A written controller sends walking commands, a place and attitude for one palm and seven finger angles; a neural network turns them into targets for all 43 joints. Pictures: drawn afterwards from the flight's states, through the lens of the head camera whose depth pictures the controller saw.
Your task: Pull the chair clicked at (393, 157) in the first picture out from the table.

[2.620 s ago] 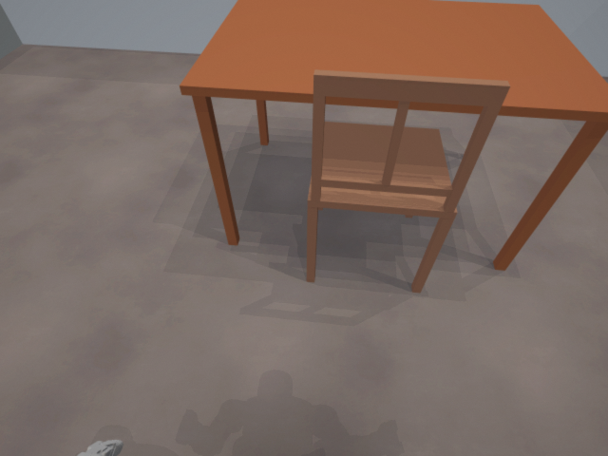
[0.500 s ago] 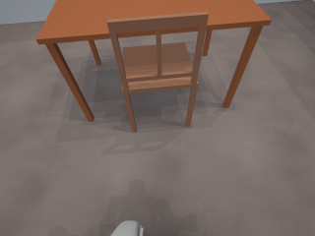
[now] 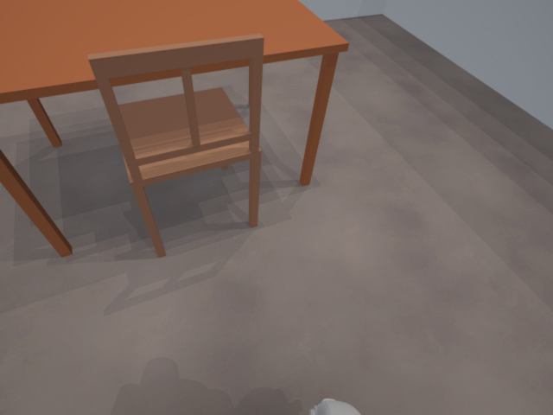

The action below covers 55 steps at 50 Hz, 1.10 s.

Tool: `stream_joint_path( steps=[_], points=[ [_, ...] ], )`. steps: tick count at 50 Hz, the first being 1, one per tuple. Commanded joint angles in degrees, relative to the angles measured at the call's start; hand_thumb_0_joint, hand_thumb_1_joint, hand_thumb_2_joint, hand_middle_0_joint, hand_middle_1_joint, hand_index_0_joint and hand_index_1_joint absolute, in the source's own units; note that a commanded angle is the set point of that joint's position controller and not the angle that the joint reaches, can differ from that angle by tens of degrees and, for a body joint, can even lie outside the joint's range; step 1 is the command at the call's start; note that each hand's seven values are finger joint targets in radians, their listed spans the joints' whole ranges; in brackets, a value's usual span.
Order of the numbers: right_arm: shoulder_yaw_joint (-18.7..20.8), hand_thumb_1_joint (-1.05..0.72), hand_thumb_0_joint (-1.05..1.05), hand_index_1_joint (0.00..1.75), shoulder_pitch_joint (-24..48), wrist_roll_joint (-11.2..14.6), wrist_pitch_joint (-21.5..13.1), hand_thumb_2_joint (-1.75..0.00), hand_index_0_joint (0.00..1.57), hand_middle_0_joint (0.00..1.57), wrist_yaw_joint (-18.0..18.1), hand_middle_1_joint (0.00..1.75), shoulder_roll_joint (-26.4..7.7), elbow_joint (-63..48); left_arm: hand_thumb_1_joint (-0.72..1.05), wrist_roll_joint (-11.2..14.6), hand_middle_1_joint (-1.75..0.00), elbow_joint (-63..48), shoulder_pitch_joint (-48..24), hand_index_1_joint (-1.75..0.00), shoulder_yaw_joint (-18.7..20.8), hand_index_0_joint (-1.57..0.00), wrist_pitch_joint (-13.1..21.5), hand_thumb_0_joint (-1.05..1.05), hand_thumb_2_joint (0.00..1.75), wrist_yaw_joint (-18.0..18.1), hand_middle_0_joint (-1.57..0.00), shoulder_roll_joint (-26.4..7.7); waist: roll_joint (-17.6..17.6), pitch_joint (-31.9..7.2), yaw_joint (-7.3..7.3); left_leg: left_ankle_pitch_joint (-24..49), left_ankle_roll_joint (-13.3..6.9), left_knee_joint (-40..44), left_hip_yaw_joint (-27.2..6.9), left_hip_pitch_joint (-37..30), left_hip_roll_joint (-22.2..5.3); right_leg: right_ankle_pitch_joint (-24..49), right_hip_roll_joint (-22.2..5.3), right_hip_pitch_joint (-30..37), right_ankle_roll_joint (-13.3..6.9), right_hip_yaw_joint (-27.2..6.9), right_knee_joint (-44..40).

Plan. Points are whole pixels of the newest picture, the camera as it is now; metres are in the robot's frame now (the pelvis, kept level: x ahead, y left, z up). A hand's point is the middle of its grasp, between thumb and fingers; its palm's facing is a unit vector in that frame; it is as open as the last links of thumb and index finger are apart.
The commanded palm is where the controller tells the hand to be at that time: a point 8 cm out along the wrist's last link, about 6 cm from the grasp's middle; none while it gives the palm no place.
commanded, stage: walk to a spot facing it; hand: left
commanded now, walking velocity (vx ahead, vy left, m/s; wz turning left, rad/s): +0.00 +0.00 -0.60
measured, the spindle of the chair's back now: (191, 108) +0.88 +0.31 -0.11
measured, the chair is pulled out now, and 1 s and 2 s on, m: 0.00 0.00 0.00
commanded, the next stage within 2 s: none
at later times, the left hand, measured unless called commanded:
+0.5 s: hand (194, 410) +0.15 +0.14 -0.17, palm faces -0.28 -0.94 -0.20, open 7.4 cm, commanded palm none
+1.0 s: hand (273, 317) +0.33 +0.02 -0.19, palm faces -0.62 -0.78 -0.09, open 7.4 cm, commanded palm none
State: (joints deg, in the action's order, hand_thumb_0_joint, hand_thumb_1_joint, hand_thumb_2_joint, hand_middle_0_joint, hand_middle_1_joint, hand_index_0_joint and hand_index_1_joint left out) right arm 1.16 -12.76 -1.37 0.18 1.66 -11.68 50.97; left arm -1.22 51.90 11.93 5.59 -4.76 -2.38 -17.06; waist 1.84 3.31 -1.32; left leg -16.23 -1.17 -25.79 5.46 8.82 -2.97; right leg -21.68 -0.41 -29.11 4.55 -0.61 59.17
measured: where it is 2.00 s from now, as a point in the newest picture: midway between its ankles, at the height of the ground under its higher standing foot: (351, 360)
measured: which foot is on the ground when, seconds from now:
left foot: down 0.00-0.20, up 0.22-0.54, down 0.56-1.00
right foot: up 0.00-0.18, down 0.20-0.56, up 0.58-1.00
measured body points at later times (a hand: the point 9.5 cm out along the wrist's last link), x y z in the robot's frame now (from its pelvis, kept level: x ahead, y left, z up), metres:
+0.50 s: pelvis +0.01 -0.02 -0.01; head +0.03 -0.02 +0.44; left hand +0.17 +0.19 -0.15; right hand -0.02 -0.30 -0.14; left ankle +0.05 +0.09 -0.71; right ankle -0.02 -0.15 -0.74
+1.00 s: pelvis +0.15 -0.05 -0.01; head +0.20 -0.06 +0.43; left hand +0.36 +0.06 -0.18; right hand -0.06 -0.16 -0.14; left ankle +0.06 +0.08 -0.74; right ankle +0.19 -0.23 -0.69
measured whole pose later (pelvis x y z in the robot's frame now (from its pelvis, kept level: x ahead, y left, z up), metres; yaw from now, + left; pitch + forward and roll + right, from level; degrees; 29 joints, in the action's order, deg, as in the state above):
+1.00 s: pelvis +0.15 -0.05 -0.01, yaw -36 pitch +0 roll -2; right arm 0.5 -28.8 -1.8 -3.5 1.7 -6.0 61.0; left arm -1.8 55.9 6.1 4.1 -3.1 -3.8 -10.8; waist 1.5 6.7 2.8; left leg -24.9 0.9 -19.9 21.0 -6.3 -5.3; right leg -10.9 -2.9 -35.2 -0.6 8.5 47.3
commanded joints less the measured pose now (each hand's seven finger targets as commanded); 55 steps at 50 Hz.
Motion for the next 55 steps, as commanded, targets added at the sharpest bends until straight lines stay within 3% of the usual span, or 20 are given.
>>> stream_joint_path(
  steps=[1, 6, 8, 9, 10, 11, 15, 22, 26, 27, 28, 29, 31, 35, 39, 47, 51, 53, 54, 55],
  points=[
    [3.66, -0.90, 0.00, 0.30, -4.90, -0.09, -1.23, -0.90, 0.20, 0.20, 0.70, 0.30, -12.02, -1.76, 0.90, 0.05, -0.30, -6.08, -6.91, -0.30, -0.61, -0.20, 1.43, 0.00, 0.90, -0.11, -0.20, -0.90, -11.22, -1.27, 3.91, 28.60, -7.37, 6.09, -5.56, -4.21, -15.07, -1.51, -1.80, -0.31, -0.10, 2.91, -7.99],
    [4.54, -0.90, 0.00, 0.30, -4.68, -0.26, -0.91, -0.90, 0.20, 0.20, 0.08, 0.30, -13.62, -0.94, 0.90, 0.17, -0.30, -6.31, -6.71, -0.30, -0.70, -0.20, 2.36, 0.00, 0.90, 0.01, -0.20, -1.02, -12.96, -3.13, 3.58, 29.97, -5.29, 0.47, -2.38, -2.60, -16.63, -1.56, -0.44, 8.87, -2.49, 5.27, -19.81],
    [4.55, -0.90, 0.00, 0.30, -4.76, 0.16, -0.75, -0.90, 0.20, 0.20, -0.21, 0.30, -13.40, -0.72, 0.90, 0.05, -0.30, -4.86, -1.77, -0.30, -0.20, -0.20, 3.28, 0.00, 0.90, 0.32, -0.20, -2.81, -9.72, -6.40, 0.60, 25.70, -0.79, -9.73, 1.89, 1.67, -14.70, 9.66, -0.58, 20.81, -3.98, 5.23, -33.45],
    [3.97, -0.90, 0.00, 0.30, -6.34, 0.78, -0.44, -0.90, 0.20, 0.20, -0.88, 0.30, -10.31, -1.47, 0.90, -0.35, -0.30, -3.76, 2.52, -0.30, 0.76, -0.20, 4.17, 0.00, 0.90, 1.17, -0.20, -8.86, 3.60, -10.76, -0.99, 11.44, 3.22, -22.14, 5.88, 13.79, -11.22, 19.82, -10.99, 34.75, -7.68, -6.66, -37.96],
    [2.74, -0.90, 0.00, 0.30, -2.17, 0.49, -0.05, -0.90, 0.20, 0.20, -0.82, 0.30, -6.76, -4.70, 0.90, 0.14, -0.30, -3.06, 5.61, -0.30, 1.94, -0.20, 4.32, 0.00, 0.90, 2.11, -0.20, -13.87, 14.91, -9.89, -2.64, -18.97, 5.76, -34.70, 3.85, 25.91, -4.08, 40.14, -23.62, 34.40, -13.72, -22.70, -38.70],
    [3.01, -0.90, 0.00, 0.30, 0.36, 0.55, 0.68, -0.90, 0.20, 0.20, 0.00, 0.30, -8.31, -5.22, 0.90, 0.61, -0.30, -3.07, 6.45, -0.30, 1.87, -0.20, 3.75, 0.00, 0.90, 2.86, -0.20, -12.94, 9.55, -9.97, -3.66, -18.09, 4.88, -39.21, -3.97, 25.85, -4.53, 35.85, -22.50, 30.01, -16.97, -20.67, -38.34],
    [3.25, -0.90, 0.00, 0.30, -1.72, 0.01, 1.26, -0.90, 0.20, 0.20, -0.50, 0.30, -7.94, -2.27, 0.90, 0.04, -0.30, -6.09, -4.62, -0.30, 0.74, -0.20, 3.17, 0.00, 0.90, 3.13, -0.20, -7.54, 7.00, -4.89, 1.70, -7.97, 5.83, -37.34, -3.28, 20.98, -4.87, 17.61, -13.41, 17.51, -14.16, -12.77, -40.44],
    [3.24, -0.90, 0.00, 0.30, 0.78, -0.14, -0.38, -0.90, 0.20, 0.20, -1.72, 0.30, -7.31, -4.21, 0.90, -0.22, -0.30, -4.21, -0.15, -0.30, 0.99, -0.20, 4.24, 0.00, 0.90, 2.04, -0.20, -8.91, 7.59, -2.50, -0.48, -9.22, 5.16, -22.50, -1.21, 17.49, -1.18, -8.66, -11.67, 14.07, -15.36, -20.99, -45.29],
    [3.08, -0.90, 0.00, 0.30, -7.78, 0.16, -1.82, -0.90, 0.20, 0.20, -1.10, 0.30, -6.32, -2.14, 0.90, 0.01, -0.30, -4.71, -3.29, -0.30, 1.09, -0.20, 4.05, 0.00, 0.90, 1.64, -0.20, -7.62, 7.44, -2.56, 4.12, -3.79, 4.03, -4.34, 0.80, -1.83, 1.74, -11.15, -6.72, 2.95, -12.23, -19.43, -39.79],
    [3.54, -0.90, 0.00, 0.30, -13.18, 0.10, -2.43, -0.90, 0.20, 0.20, -0.33, 0.30, -8.72, -0.51, 0.90, 0.13, -0.30, -5.61, -4.13, -0.30, 0.45, -0.20, 3.87, 0.00, 0.90, 1.32, -0.20, -4.42, 0.41, -4.03, 6.50, -8.71, 2.94, 3.29, -3.99, -11.02, -2.38, -11.09, -2.22, -3.45, -9.41, -15.55, -30.70],
    [4.84, -0.90, 0.00, 0.30, -17.73, -0.85, -2.71, -0.90, 0.20, 0.20, 0.04, 0.30, -15.39, 0.44, 0.90, 0.62, -0.30, -7.19, -4.20, -0.30, -0.42, -0.20, 3.69, 0.00, 0.90, 0.67, -0.20, 0.59, -19.58, -3.50, 8.39, -26.87, -1.36, 14.11, -25.22, -14.51, -18.91, -13.60, 6.23, -14.16, -5.79, -5.43, -10.98],
    [4.41, -0.90, 0.00, 0.30, -17.31, -0.41, -3.00, -0.90, 0.20, 0.20, 0.19, 0.30, -16.89, -0.37, 0.90, 0.00, -0.30, -9.37, -6.97, -0.30, -0.09, -0.20, 4.41, 0.00, 0.90, 0.41, -0.20, -0.82, -18.11, 0.31, 7.67, -34.29, -5.94, 20.20, -36.35, -7.83, -28.39, -10.39, 1.20, -17.31, -4.83, -2.97, -2.12],
    [2.86, -0.90, 0.00, 0.30, -10.91, -0.47, -3.64, -0.90, 0.20, 0.20, 0.18, 0.30, -11.53, -0.97, 0.90, -0.94, -0.30, -6.62, -6.42, -0.30, 1.00, -0.20, 4.63, 0.00, 0.90, -0.55, -0.20, -1.98, -8.42, 5.52, 4.34, -27.17, -4.74, 21.22, -27.14, -0.16, -23.01, -0.86, -1.99, -15.19, -4.31, -2.87, 8.09],
    [1.44, -0.90, 0.00, 0.30, -10.26, 0.43, -4.98, -0.90, 0.20, 0.20, 0.73, 0.30, -6.15, 0.67, 0.90, -0.78, -0.30, -1.63, 0.62, -0.30, 0.36, -0.20, 3.60, 0.00, 0.90, -1.12, -0.20, 1.86, -10.10, 2.08, 1.37, 7.01, 0.38, 15.02, -3.24, -4.95, -13.92, 11.35, -2.69, -12.56, -2.71, 0.22, 11.68],
    [1.40, -0.90, 0.00, 0.30, -16.33, 0.46, -5.31, -0.90, 0.20, 0.20, 0.98, 0.30, -5.01, 4.05, 0.90, -0.70, -0.30, -1.66, -3.06, -0.30, -0.36, -0.20, 3.45, 0.00, 0.90, -1.05, -0.20, 3.43, -7.92, 1.99, 2.70, 24.27, -1.23, 12.08, 1.31, -12.22, -15.48, 11.28, -3.49, -17.48, -2.31, 3.28, 9.32],
    [1.39, -0.90, 0.00, 0.30, -21.11, -0.36, -4.75, -0.90, 0.20, 0.20, 0.94, 0.30, -3.64, 8.70, 0.90, -0.51, -0.30, -3.65, -15.83, -0.30, -1.71, -0.20, 4.28, 0.00, 0.90, -1.58, -0.20, 6.13, -10.38, 7.07, 5.77, 34.13, -3.76, 11.12, 9.29, -14.92, -16.12, 11.12, -2.46, -13.79, -4.76, 10.06, -12.63],
    [2.83, -0.90, 0.00, 0.30, -17.88, -0.03, -4.63, -0.90, 0.20, 0.20, 0.76, 0.30, -6.69, 8.21, 0.90, -0.52, -0.30, -1.63, -7.73, -0.30, -1.05, -0.20, 5.32, 0.00, 0.90, -0.93, -0.20, 4.01, -11.87, 0.00, 0.88, 62.99, -2.75, -2.78, 13.62, -17.29, -17.15, 7.20, 3.01, 0.41, -9.14, 13.43, -18.71],
    [3.07, -0.90, 0.00, 0.30, -15.25, 0.53, -4.51, -0.90, 0.20, 0.20, 0.23, 0.30, -8.28, 6.84, 0.90, -0.80, -0.30, 2.12, 5.11, -0.30, 0.23, -0.20, 6.67, 0.00, 0.90, -0.29, -0.20, 0.04, -10.97, -8.48, -5.37, 58.16, 0.07, -22.73, 14.54, -8.47, -15.85, 10.45, 4.66, 23.40, -11.13, 13.77, -26.22],
    [2.61, -0.90, 0.00, 0.30, -15.08, 1.52, -4.32, -0.90, 0.20, 0.20, -0.65, 0.30, -5.72, 5.47, 0.90, -0.83, -0.30, 3.72, 11.89, -0.30, 1.28, -0.20, 7.16, 0.00, 0.90, 0.40, -0.20, -5.30, -2.84, -14.13, -8.44, 28.21, 1.78, -40.29, 12.79, 9.08, -13.01, 13.53, -5.90, 41.68, -15.31, 0.51, -28.02],
    [2.23, -0.90, 0.00, 0.30, -14.05, 2.09, -4.72, -0.90, 0.20, 0.20, -0.34, 0.30, -1.53, 2.69, 0.90, 0.26, -0.30, 4.28, 16.34, -0.30, 2.30, -0.20, 7.45, 0.00, 0.90, 1.26, -0.20, -10.36, 6.45, -19.74, -8.02, -17.97, 4.78, -60.94, 7.23, 26.51, -3.23, 24.25, -22.93, 50.56, -23.11, -29.67, -32.86]
  ],
)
